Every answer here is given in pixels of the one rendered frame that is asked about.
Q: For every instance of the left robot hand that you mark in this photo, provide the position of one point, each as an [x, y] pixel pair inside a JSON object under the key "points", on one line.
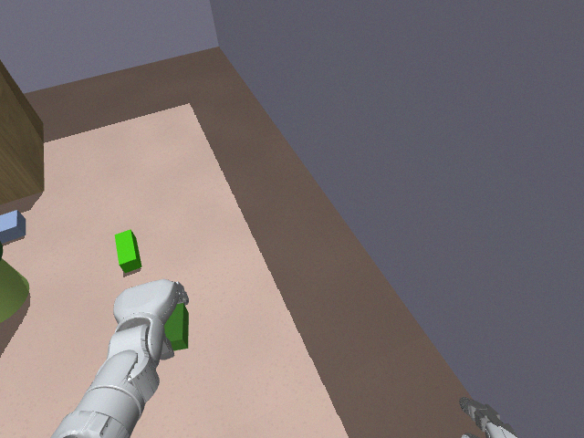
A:
{"points": [[158, 298]]}

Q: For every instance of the potted plant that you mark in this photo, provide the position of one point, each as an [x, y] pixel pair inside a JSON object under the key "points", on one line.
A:
{"points": [[14, 289]]}

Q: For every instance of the left robot arm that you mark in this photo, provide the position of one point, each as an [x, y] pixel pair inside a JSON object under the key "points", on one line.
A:
{"points": [[115, 400]]}

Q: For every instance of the right robot hand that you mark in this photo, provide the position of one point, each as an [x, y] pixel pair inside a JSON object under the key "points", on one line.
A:
{"points": [[487, 419]]}

